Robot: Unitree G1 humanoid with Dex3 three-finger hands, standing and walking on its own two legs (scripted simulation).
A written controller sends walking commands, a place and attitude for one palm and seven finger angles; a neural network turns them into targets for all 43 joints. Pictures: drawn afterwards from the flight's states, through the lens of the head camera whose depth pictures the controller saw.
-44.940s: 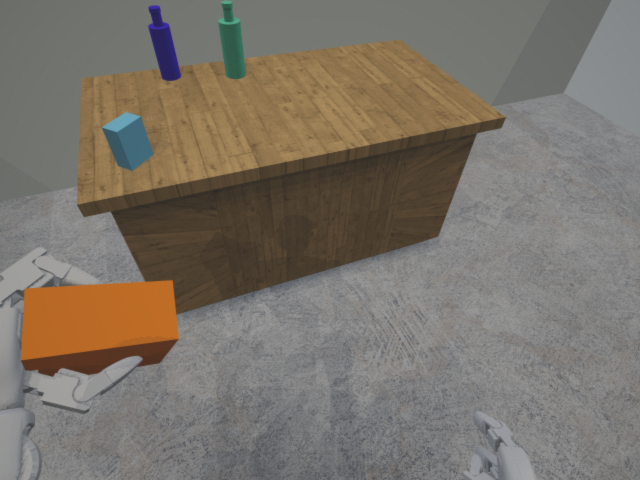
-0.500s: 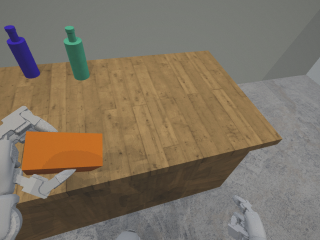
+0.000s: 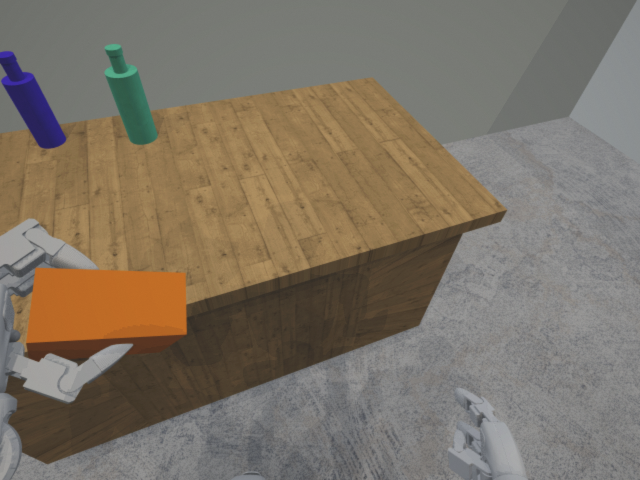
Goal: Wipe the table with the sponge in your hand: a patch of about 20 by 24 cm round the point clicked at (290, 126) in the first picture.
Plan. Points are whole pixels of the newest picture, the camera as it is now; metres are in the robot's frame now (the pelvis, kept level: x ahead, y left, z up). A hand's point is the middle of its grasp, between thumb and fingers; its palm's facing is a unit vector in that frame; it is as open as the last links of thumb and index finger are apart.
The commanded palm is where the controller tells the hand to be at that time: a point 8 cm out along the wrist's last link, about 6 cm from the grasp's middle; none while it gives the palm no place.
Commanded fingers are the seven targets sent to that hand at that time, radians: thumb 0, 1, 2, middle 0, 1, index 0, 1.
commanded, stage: stop stepping back and stand still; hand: left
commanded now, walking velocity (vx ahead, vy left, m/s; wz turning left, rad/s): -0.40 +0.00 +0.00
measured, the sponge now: (129, 316) +0.24 +0.20 +0.15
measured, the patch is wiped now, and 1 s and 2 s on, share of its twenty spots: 1.00 1.00 1.00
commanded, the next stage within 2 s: stand and wait in 1.38 s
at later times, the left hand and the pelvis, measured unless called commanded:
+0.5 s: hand out of the picture +0.03 +0.23 +0.20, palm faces +0.50 -0.81 -0.31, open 9.7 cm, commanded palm -0.02 +0.26 +0.19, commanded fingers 0.00 0.10 1.30 -1.20 -1.60 -1.20 -1.60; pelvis -0.16 -0.03 -0.01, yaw +5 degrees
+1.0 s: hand out of the picture -0.06 +0.19 +0.19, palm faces +0.45 -0.84 -0.30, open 9.8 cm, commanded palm -0.12 +0.22 +0.19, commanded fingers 0.00 0.10 1.30 -1.20 -1.60 -1.20 -1.60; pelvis -0.28 -0.07 +0.01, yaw +2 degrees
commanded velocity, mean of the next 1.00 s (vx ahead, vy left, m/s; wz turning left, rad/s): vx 0.31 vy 0.04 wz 0.00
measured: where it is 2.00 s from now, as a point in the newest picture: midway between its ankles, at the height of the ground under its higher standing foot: outside the picture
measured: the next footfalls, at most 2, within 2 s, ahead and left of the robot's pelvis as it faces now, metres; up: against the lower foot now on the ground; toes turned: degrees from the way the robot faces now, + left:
left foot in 0.30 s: -0.22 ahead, +0.13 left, +0.00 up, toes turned +5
right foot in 0.52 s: -0.05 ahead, -0.10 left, +0.00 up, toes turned +3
